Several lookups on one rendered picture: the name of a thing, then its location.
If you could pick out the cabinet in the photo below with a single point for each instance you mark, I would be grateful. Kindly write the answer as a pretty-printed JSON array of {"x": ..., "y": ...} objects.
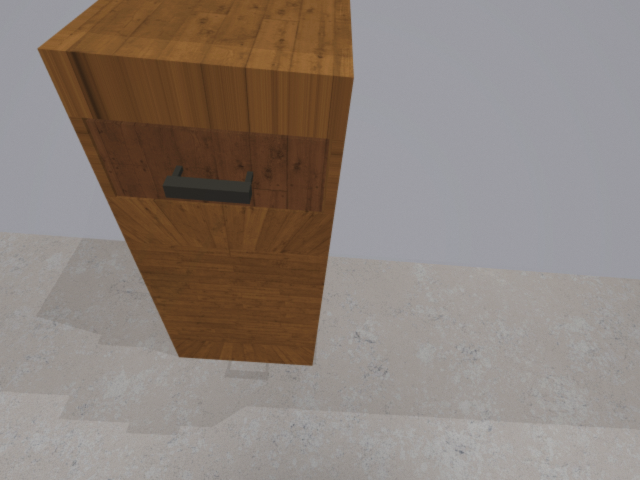
[{"x": 230, "y": 282}]

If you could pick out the handle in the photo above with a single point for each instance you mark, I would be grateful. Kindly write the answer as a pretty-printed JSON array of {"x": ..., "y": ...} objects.
[{"x": 176, "y": 186}]

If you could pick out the drawer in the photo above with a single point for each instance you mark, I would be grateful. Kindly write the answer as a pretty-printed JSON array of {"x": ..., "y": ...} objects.
[{"x": 288, "y": 171}]

